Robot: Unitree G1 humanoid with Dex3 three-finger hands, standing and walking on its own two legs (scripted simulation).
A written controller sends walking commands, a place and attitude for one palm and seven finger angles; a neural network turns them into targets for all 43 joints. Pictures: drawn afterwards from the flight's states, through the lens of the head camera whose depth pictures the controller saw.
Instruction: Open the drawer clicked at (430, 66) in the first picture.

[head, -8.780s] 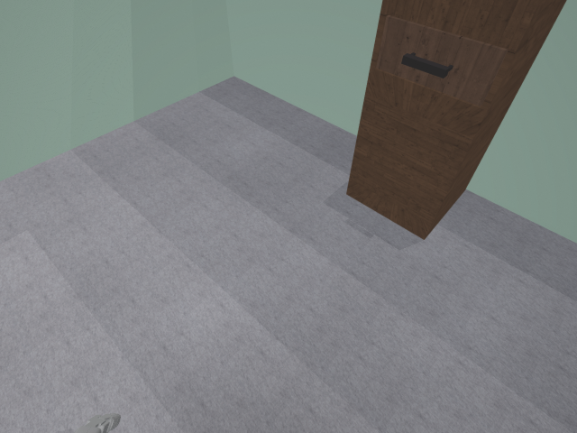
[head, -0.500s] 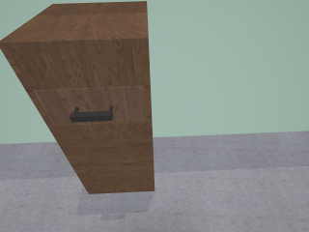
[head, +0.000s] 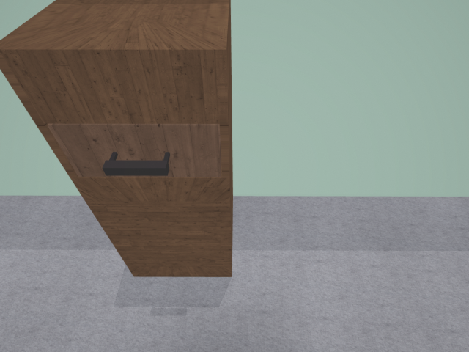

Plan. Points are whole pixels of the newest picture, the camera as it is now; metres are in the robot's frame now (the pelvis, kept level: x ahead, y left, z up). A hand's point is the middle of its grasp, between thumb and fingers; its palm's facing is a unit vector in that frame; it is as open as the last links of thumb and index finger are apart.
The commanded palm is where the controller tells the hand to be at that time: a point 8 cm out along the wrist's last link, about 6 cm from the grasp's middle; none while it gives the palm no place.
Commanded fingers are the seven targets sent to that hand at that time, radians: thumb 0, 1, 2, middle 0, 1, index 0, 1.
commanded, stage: look again from close up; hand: left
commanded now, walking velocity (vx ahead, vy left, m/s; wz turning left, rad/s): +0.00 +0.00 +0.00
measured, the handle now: (138, 161) +0.53 +0.26 -0.01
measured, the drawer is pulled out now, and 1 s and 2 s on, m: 0.00 0.00 0.00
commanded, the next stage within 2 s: raise the hand with hooked fingers in 0.46 s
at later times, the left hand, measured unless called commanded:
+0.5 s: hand out of the picture +0.05 +0.19 -0.16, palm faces +0.03 -0.98 -0.19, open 7.4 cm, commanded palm none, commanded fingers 0.00 0.90 0.90 -0.20 -0.30 -0.20 -0.30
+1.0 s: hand (117, 336) +0.17 +0.22 -0.08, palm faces -0.17 -0.18 -0.97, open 8.7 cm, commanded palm +0.20 +0.23 +0.01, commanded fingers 0.00 0.36 0.67 -0.24 -0.64 -0.24 -0.64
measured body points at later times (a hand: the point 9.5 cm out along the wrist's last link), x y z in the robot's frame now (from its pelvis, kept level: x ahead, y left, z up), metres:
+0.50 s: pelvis +0.05 +0.01 +0.01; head +0.05 +0.01 +0.46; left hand +0.05 +0.24 -0.15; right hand +0.08 -0.22 -0.15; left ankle +0.07 +0.15 -0.73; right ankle +0.01 -0.11 -0.73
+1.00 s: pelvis +0.02 +0.00 -0.04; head +0.06 -0.01 +0.41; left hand +0.17 +0.23 -0.03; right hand +0.27 -0.24 -0.10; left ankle +0.07 +0.15 -0.73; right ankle +0.01 -0.11 -0.73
